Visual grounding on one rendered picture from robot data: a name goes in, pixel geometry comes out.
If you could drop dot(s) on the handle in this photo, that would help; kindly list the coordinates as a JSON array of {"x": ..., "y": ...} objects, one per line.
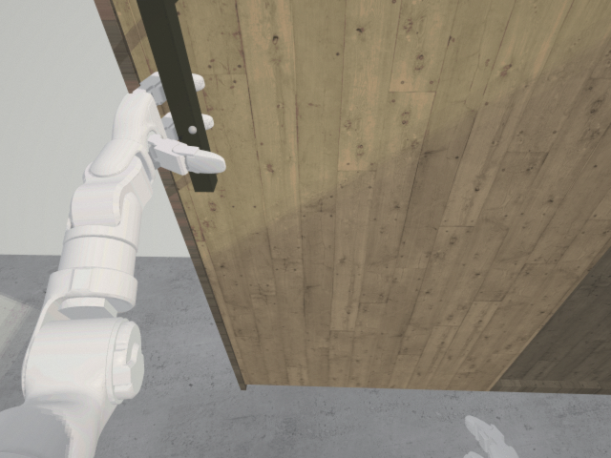
[{"x": 161, "y": 22}]

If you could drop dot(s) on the right robot hand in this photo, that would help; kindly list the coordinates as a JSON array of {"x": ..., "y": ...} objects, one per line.
[{"x": 490, "y": 439}]

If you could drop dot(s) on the wardrobe door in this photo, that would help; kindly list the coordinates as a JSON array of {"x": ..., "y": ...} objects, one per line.
[
  {"x": 412, "y": 187},
  {"x": 575, "y": 344}
]

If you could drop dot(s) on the left robot upper arm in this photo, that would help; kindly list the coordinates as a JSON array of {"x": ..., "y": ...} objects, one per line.
[{"x": 78, "y": 371}]

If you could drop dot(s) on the left robot forearm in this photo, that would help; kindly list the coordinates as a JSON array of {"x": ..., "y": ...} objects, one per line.
[{"x": 95, "y": 277}]

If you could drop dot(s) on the left robot hand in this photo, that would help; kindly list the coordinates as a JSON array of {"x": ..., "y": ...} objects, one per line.
[{"x": 137, "y": 118}]

